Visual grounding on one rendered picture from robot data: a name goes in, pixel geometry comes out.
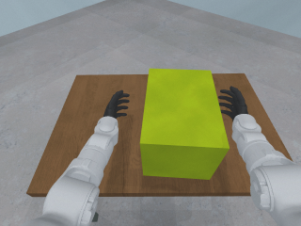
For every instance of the table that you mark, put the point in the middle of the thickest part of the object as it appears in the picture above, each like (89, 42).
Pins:
(123, 175)

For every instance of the right robot upper arm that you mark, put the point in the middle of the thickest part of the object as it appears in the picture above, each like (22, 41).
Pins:
(277, 190)

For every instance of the carton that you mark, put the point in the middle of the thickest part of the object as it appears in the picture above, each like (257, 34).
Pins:
(183, 134)

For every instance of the robot left forearm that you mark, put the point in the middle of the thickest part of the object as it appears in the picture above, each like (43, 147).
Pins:
(91, 161)

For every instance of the robot right forearm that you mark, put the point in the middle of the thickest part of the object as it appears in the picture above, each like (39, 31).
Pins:
(253, 146)

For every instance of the left robot upper arm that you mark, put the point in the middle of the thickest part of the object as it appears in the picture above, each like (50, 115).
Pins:
(73, 202)

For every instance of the left robot hand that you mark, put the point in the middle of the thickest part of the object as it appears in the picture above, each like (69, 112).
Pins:
(112, 107)

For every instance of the right robot hand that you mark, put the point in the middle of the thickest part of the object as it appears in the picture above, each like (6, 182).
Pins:
(238, 103)

